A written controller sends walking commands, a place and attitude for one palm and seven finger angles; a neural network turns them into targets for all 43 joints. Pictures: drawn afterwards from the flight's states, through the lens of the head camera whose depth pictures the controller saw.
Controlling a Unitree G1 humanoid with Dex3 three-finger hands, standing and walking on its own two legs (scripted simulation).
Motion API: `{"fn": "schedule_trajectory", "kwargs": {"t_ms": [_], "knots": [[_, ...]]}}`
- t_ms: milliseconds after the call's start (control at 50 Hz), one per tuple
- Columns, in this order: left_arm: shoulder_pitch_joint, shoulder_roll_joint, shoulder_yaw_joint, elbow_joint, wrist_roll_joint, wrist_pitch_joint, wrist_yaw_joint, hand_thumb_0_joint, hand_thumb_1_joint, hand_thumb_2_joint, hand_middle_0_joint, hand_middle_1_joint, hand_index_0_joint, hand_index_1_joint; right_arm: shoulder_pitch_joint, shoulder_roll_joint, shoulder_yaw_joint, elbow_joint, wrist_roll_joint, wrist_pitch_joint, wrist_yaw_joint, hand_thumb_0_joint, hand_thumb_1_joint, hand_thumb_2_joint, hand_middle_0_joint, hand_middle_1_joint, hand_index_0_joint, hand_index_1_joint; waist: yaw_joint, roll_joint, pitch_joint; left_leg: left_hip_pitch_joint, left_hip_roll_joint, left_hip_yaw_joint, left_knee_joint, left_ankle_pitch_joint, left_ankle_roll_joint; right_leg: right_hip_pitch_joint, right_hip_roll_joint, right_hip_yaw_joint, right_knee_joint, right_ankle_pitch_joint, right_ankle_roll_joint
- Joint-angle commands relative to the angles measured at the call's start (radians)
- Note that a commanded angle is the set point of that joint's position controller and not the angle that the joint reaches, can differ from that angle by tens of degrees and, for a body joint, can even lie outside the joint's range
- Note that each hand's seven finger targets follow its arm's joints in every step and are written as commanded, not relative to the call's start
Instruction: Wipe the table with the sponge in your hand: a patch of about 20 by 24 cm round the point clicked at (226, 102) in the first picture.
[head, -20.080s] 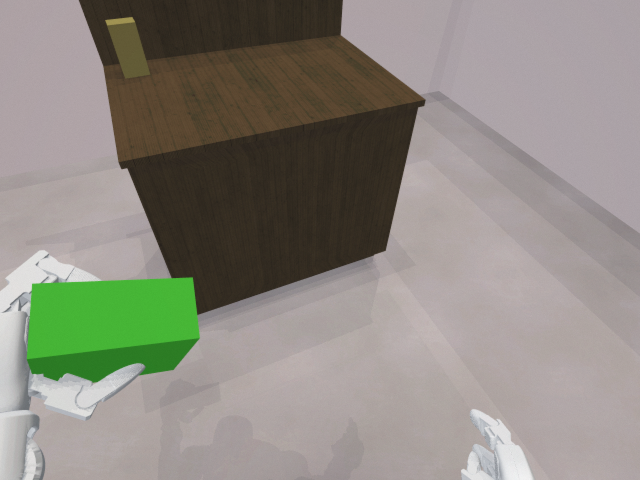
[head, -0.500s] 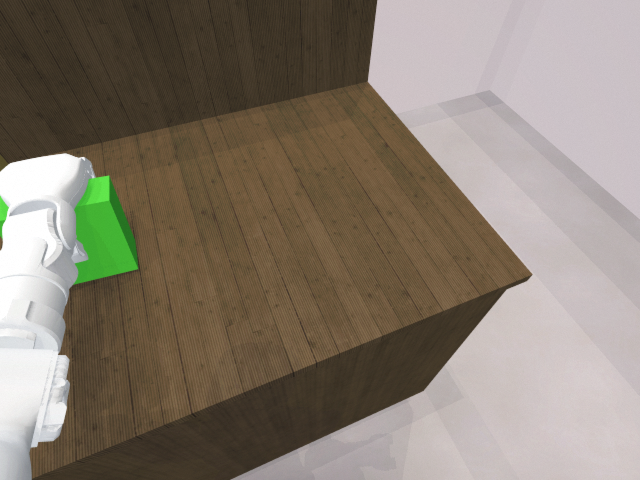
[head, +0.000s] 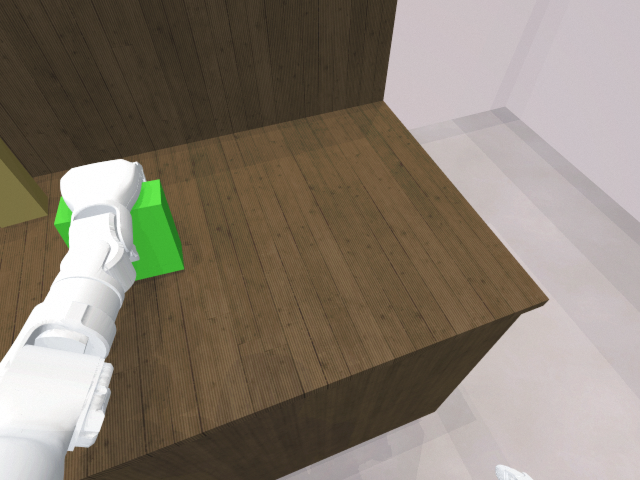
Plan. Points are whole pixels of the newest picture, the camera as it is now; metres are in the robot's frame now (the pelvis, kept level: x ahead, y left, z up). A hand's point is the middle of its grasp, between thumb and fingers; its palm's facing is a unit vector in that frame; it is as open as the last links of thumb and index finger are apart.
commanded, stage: wipe back along the middle lane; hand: left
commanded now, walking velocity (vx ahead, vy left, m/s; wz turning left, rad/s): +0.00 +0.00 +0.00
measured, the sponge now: (131, 246) +0.42 +0.29 +0.03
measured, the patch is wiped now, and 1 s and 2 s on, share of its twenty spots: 0.45 0.60 0.70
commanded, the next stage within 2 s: slide across to the third lane in 1.74 s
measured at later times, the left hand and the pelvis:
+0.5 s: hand (137, 235) +0.40 +0.26 +0.07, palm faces -0.05 -0.03 -1.00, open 10.3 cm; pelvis +0.01 -0.01 +0.00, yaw +1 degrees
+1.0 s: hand (144, 263) +0.36 +0.24 +0.07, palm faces +0.00 -0.02 -1.00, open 10.3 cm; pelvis +0.01 -0.01 +0.00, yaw +1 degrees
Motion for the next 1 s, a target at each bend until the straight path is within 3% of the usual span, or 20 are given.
{"fn": "schedule_trajectory", "kwargs": {"t_ms": [0,100,120,180,200,260,300,380,500,560,600,680,700,780,800,840,880,900,920,980], "knots": [[-0.459,0.179,0.037,-0.199,0.007,-0.010,0.023,0.000,0.100,1.300,-1.200,-1.600,-1.200,-1.600,0.010,-0.162,-0.057,-0.082,-0.003,-0.022,-0.013,0.000,-0.900,-0.900,0.200,0.300,0.200,0.300,-0.037,0.014,-0.336,0.324,-0.030,0.006,-0.030,0.314,0.042,0.025,0.067,-0.033,-0.042,0.329,-0.079],[-0.346,0.110,0.011,-0.192,-0.003,-0.001,0.007,0.000,0.100,1.300,-1.200,-1.600,-1.200,-1.600,-0.004,-0.156,-0.057,-0.096,-0.003,-0.009,-0.006,0.000,-0.900,-0.900,0.200,0.300,0.200,0.300,-0.019,-0.016,-0.325,0.316,-0.034,0.012,-0.025,0.347,0.044,0.052,0.067,-0.038,-0.037,0.376,-0.081],[-0.304,0.129,0.021,-0.208,-0.004,0.002,0.005,0.000,0.100,1.300,-1.200,-1.600,-1.200,-1.600,-0.002,-0.162,-0.058,-0.102,-0.006,-0.004,-0.004,0.000,-0.900,-0.900,0.200,0.300,0.200,0.300,-0.002,0.001,-0.336,0.325,-0.036,0.014,-0.022,0.357,0.046,0.069,0.067,-0.040,-0.041,0.390,-0.083],[-0.232,0.087,-0.006,-0.238,-0.005,0.022,0.002,0.000,0.100,1.300,-1.200,-1.600,-1.200,-1.600,-0.031,-0.157,-0.056,-0.117,0.000,0.007,-0.001,0.000,-0.900,-0.900,0.200,0.300,0.200,0.300,0.000,-0.042,-0.314,0.311,-0.037,0.020,-0.028,0.355,0.047,0.082,0.065,-0.040,-0.043,0.404,-0.078],[-0.221,0.113,0.027,-0.251,-0.012,0.025,0.005,0.000,0.100,1.300,-1.200,-1.600,-1.200,-1.600,-0.040,-0.161,-0.055,-0.114,0.002,0.009,-0.001,0.000,-0.900,-0.900,0.200,0.300,0.200,0.300,0.008,-0.032,-0.309,0.307,-0.038,0.016,-0.033,0.357,0.045,0.094,0.064,-0.039,-0.041,0.407,-0.082],[-0.195,0.067,-0.023,-0.313,-0.003,0.050,0.002,0.000,0.100,1.300,-1.200,-1.600,-1.200,-1.600,-0.063,-0.155,-0.053,-0.132,0.003,0.012,0.003,0.000,-0.900,-0.900,0.200,0.300,0.200,0.300,0.014,-0.015,-0.313,0.321,-0.042,0.019,-0.032,0.362,0.048,0.098,0.064,-0.042,-0.040,0.408,-0.083],[-0.139,0.081,0.008,-0.319,-0.012,0.068,0.003,0.000,0.100,1.300,-1.200,-1.600,-1.200,-1.600,-0.082,-0.159,-0.052,-0.133,0.005,0.017,0.003,0.000,-0.900,-0.900,0.200,0.300,0.200,0.300,0.026,-0.036,-0.295,0.314,-0.043,0.015,-0.038,0.361,0.048,0.113,0.065,-0.043,-0.041,0.413,-0.085],[-0.101,0.048,-0.040,-0.351,-0.003,0.101,-0.009,0.000,0.100,1.300,-1.200,-1.600,-1.200,-1.600,-0.111,-0.156,-0.040,-0.151,0.010,0.025,0.003,0.000,-0.900,-0.900,0.200,0.300,0.200,0.300,0.025,-0.054,-0.264,0.300,-0.048,0.019,-0.045,0.335,0.048,0.117,0.061,-0.044,-0.045,0.407,-0.082],[-0.005,0.053,-0.010,-0.375,-0.011,0.120,-0.016,0.000,0.100,1.300,-1.200,-1.600,-1.200,-1.600,-0.139,-0.154,-0.036,-0.168,0.013,0.026,0.000,0.000,-0.900,-0.900,0.200,0.300,0.200,0.300,0.047,-0.063,-0.241,0.301,-0.054,0.018,-0.053,0.316,0.047,0.136,0.061,-0.044,-0.047,0.387,-0.085],[0.017,0.031,-0.036,-0.376,-0.012,0.129,-0.022,0.000,0.100,1.300,-1.200,-1.600,-1.200,-1.600,-0.149,-0.149,-0.029,-0.179,0.014,0.029,-0.001,0.000,-0.900,-0.900,0.200,0.300,0.200,0.300,0.045,-0.077,-0.212,0.289,-0.055,0.020,-0.056,0.287,0.047,0.127,0.059,-0.045,-0.054,0.367,-0.082],[0.016,0.044,-0.018,-0.414,-0.017,0.130,-0.021,0.000,0.100,1.300,-1.200,-1.600,-1.200,-1.600,-0.168,-0.151,-0.027,-0.182,0.015,0.030,-0.003,0.000,-0.900,-0.900,0.200,0.300,0.200,0.300,0.050,-0.055,-0.218,0.302,-0.054,0.016,-0.063,0.286,0.043,0.132,0.059,-0.042,-0.054,0.354,-0.085],[0.021,0.001,-0.065,-0.433,-0.014,0.146,-0.026,0.000,0.100,1.300,-1.200,-1.600,-1.200,-1.600,-0.183,-0.144,-0.020,-0.193,0.016,0.031,-0.004,0.000,-0.900,-0.900,0.200,0.300,0.200,0.300,0.049,-0.057,-0.204,0.306,-0.054,0.013,-0.068,0.269,0.043,0.119,0.058,-0.045,-0.059,0.326,-0.086],[0.037,0.019,-0.033,-0.454,-0.022,0.145,-0.024,0.000,0.100,1.300,-1.200,-1.600,-1.200,-1.600,-0.188,-0.146,-0.024,-0.193,0.015,0.030,-0.004,0.000,-0.900,-0.900,0.200,0.300,0.200,0.300,0.059,-0.045,-0.220,0.316,-0.054,0.008,-0.069,0.276,0.043,0.131,0.061,-0.042,-0.056,0.327,-0.090],[0.136,-0.057,-0.092,-0.509,-0.030,0.153,-0.025,0.000,0.100,1.300,-1.200,-1.600,-1.200,-1.600,-0.206,-0.137,-0.021,-0.212,0.014,0.024,0.007,0.000,-0.900,-0.900,0.200,0.300,0.200,0.300,0.063,-0.073,-0.225,0.321,-0.054,0.014,-0.056,0.315,0.044,0.150,0.059,-0.046,-0.046,0.387,-0.086],[0.145,-0.016,-0.044,-0.523,-0.036,0.155,-0.021,0.000,0.100,1.300,-1.200,-1.600,-1.200,-1.600,-0.210,-0.145,-0.024,-0.204,0.013,0.025,0.006,0.000,-0.900,-0.900,0.200,0.300,0.200,0.300,0.069,-0.067,-0.235,0.327,-0.052,0.012,-0.060,0.318,0.042,0.161,0.061,-0.043,-0.044,0.389,-0.089],[0.180,-0.072,-0.099,-0.567,-0.038,0.167,-0.022,0.000,0.100,1.300,-1.200,-1.600,-1.200,-1.600,-0.227,-0.133,-0.019,-0.220,0.015,0.023,0.011,0.000,-0.900,-0.900,0.200,0.300,0.200,0.300,0.069,-0.078,-0.218,0.322,-0.054,0.012,-0.060,0.322,0.043,0.161,0.059,-0.050,-0.043,0.392,-0.085],[0.201,-0.064,-0.091,-0.582,-0.041,0.180,-0.022,0.000,0.100,1.300,-1.200,-1.600,-1.200,-1.600,-0.237,-0.138,-0.017,-0.217,0.015,0.022,0.014,0.000,-0.900,-0.900,0.200,0.300,0.200,0.300,0.071,-0.079,-0.198,0.316,-0.054,0.013,-0.062,0.314,0.042,0.159,0.059,-0.045,-0.044,0.396,-0.085],[0.227,-0.026,-0.047,-0.595,-0.046,0.185,-0.016,0.000,0.100,1.300,-1.200,-1.600,-1.200,-1.600,-0.242,-0.143,-0.019,-0.215,0.014,0.023,0.013,0.000,-0.900,-0.900,0.200,0.300,0.200,0.300,0.083,-0.080,-0.204,0.317,-0.052,0.007,-0.068,0.314,0.040,0.174,0.061,-0.044,-0.041,0.388,-0.089],[0.241,-0.080,-0.100,-0.622,-0.048,0.192,-0.019,0.000,0.100,1.300,-1.200,-1.600,-1.200,-1.600,-0.247,-0.136,-0.015,-0.226,0.014,0.023,0.015,0.000,-0.900,-0.900,0.200,0.300,0.200,0.300,0.080,-0.061,-0.211,0.325,-0.056,0.011,-0.063,0.325,0.042,0.177,0.061,-0.052,-0.038,0.397,-0.088],[0.254,-0.098,-0.116,-0.656,-0.056,0.213,-0.019,0.000,0.100,1.300,-1.200,-1.600,-1.200,-1.600,-0.273,-0.132,-0.012,-0.227,0.017,0.021,0.017,0.000,-0.900,-0.900,0.200,0.300,0.200,0.300,0.078,-0.092,-0.179,0.319,-0.053,0.011,-0.071,0.301,0.042,0.166,0.059,-0.048,-0.046,0.379,-0.084]]}}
